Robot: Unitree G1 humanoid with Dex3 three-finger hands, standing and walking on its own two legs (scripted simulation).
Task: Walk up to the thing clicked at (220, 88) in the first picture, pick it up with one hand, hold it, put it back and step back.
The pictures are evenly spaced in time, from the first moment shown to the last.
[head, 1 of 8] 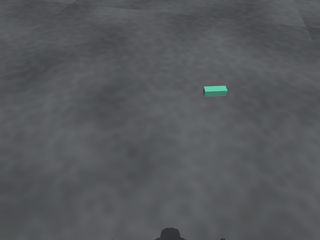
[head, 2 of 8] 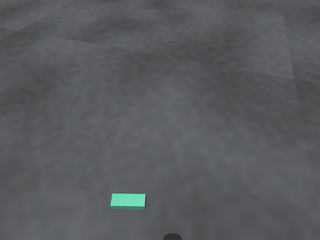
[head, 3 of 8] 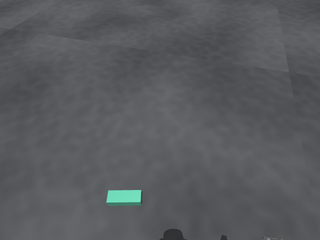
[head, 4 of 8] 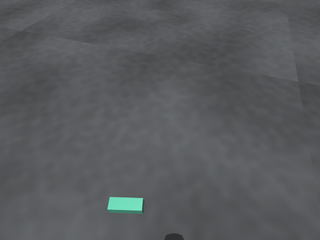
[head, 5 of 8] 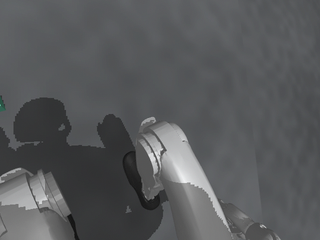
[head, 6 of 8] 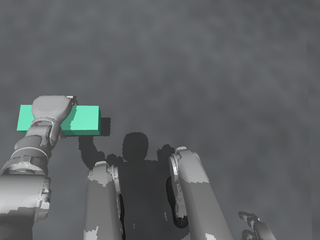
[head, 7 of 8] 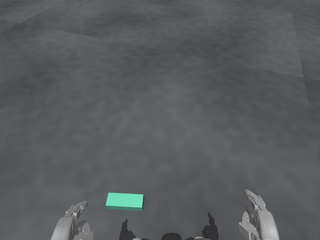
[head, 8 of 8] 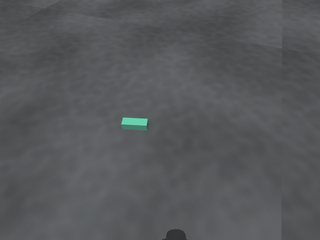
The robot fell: no
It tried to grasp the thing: yes
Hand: left
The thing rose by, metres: 0.67
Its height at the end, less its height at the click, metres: +0.00
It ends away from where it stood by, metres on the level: 0.01
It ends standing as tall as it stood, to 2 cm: yes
